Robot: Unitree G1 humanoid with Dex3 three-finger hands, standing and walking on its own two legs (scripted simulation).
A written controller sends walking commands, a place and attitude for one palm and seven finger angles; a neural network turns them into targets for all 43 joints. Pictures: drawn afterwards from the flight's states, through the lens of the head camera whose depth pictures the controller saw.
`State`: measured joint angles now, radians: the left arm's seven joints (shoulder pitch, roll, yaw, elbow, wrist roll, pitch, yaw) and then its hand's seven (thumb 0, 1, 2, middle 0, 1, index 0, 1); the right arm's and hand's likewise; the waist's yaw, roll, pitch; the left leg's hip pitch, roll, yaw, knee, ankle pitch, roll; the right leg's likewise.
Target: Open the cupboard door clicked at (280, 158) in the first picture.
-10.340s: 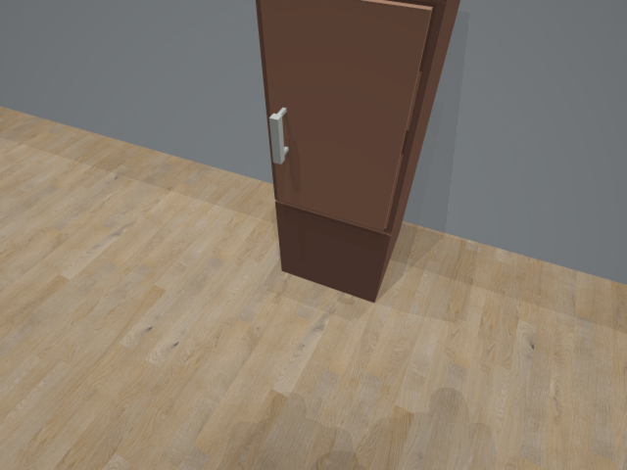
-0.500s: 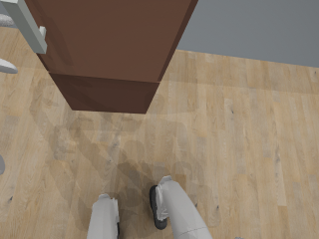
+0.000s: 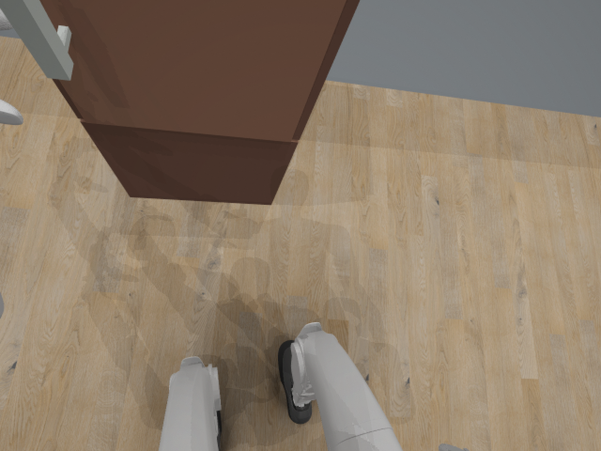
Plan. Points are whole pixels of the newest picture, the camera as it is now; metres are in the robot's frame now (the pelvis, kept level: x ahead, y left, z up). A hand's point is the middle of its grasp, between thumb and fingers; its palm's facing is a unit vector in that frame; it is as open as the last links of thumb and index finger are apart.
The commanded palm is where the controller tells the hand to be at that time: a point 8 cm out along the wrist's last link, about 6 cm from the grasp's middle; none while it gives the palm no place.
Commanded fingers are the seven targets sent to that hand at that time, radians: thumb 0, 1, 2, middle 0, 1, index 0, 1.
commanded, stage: slide the fingers in behind the handle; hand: left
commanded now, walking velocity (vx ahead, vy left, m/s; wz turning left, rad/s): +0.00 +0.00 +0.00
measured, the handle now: (36, 7) +0.60 +0.21 +0.06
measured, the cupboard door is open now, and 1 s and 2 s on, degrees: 0 0 0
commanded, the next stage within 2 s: close the thumb around the handle in 1.40 s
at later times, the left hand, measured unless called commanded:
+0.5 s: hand (17, 49) +0.55 +0.23 +0.06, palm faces -0.13 -0.99 -0.04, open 13.9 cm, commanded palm +0.54 +0.24 +0.06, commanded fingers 0.00 -0.50 0.30 -0.30 -1.20 -0.30 -1.20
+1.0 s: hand (59, 56) +0.55 +0.19 +0.05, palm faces -0.14 -0.99 -0.02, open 14.0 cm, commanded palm +0.53 +0.22 +0.06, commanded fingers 0.00 -0.50 0.30 -0.30 -1.20 -0.30 -1.20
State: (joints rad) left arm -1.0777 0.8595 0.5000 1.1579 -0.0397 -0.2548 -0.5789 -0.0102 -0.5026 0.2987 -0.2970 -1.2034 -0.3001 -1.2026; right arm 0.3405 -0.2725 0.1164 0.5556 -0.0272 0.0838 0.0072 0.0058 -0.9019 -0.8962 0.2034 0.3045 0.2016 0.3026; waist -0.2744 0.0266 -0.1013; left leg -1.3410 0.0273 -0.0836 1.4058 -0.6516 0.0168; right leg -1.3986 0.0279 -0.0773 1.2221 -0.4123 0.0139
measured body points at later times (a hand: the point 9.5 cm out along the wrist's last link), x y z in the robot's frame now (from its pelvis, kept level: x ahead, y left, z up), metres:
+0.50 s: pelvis +0.00 +0.00 +0.00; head +0.20 +0.05 +0.40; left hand +0.55 +0.28 +0.06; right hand -0.01 -0.26 -0.09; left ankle -0.02 +0.10 -0.60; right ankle +0.07 -0.13 -0.60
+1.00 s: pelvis +0.00 -0.01 +0.01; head +0.20 +0.04 +0.41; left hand +0.55 +0.25 +0.06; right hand +0.02 -0.27 -0.09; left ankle -0.02 +0.10 -0.60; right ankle +0.07 -0.13 -0.60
